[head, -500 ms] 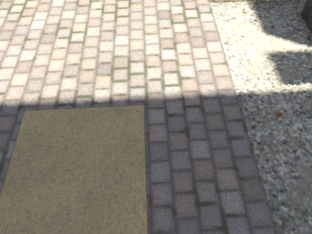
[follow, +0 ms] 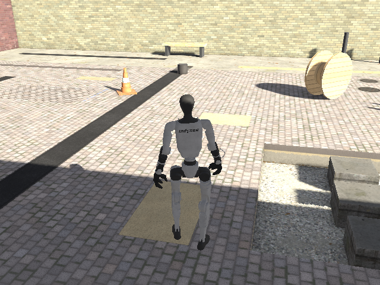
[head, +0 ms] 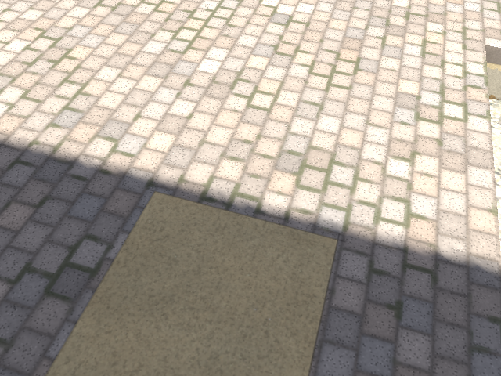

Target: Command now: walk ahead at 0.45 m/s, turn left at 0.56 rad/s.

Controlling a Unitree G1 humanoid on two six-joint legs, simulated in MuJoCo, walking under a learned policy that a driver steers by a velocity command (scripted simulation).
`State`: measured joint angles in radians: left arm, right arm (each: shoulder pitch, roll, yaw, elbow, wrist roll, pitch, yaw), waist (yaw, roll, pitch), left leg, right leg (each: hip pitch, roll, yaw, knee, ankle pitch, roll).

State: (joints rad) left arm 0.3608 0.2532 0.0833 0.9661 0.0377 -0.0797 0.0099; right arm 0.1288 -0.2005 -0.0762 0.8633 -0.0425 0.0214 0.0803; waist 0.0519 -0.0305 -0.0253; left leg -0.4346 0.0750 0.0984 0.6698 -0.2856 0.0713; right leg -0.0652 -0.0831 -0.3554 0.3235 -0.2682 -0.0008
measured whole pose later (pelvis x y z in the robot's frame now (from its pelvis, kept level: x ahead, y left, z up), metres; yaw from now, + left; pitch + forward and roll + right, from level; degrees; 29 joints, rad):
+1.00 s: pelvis +0.54 +0.11 +0.00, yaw -2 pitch +2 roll +0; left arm 0.44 0.23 0.07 0.91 0.01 -0.05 0.00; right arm 0.02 -0.25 -0.01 0.73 -0.04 -0.04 0.02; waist 0.10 0.04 0.04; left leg -0.63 0.07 -0.05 0.68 -0.04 -0.05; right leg -0.04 0.14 0.16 0.29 -0.27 -0.11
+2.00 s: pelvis +1.03 -0.02 +0.00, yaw -24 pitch +0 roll -1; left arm 0.37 0.24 0.04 0.87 0.02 -0.08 -0.01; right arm 0.25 -0.27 -0.05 0.83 -0.02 -0.01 0.04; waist 0.02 0.05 0.03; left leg -0.69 0.07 -0.04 0.92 -0.06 0.02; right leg 0.03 0.10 -0.12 0.19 -0.24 -0.11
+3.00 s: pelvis +1.25 -0.14 +0.00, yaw +11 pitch +0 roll +2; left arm 0.21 0.25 0.02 0.68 0.02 0.01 0.04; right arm 0.22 -0.34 -0.09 0.74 -0.01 0.08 0.04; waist -0.01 0.06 0.06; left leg -0.47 -0.07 -0.07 1.11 -0.42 -0.06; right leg -0.20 -0.02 -0.06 0.42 -0.23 -0.04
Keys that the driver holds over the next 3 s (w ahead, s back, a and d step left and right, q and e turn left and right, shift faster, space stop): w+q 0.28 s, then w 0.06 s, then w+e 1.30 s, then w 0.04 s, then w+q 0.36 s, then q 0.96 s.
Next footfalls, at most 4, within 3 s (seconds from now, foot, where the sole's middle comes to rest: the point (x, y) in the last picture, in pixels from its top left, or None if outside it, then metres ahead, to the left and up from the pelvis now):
0.06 left None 0.10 0.11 -0.78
0.56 right None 0.49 0.05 -0.78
1.10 left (184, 286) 0.78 0.23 -0.78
1.64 right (278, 239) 0.98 -0.04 -0.78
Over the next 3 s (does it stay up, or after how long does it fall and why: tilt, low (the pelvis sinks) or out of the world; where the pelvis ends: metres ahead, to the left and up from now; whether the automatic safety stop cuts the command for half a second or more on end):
stays up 1.25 -0.14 0.00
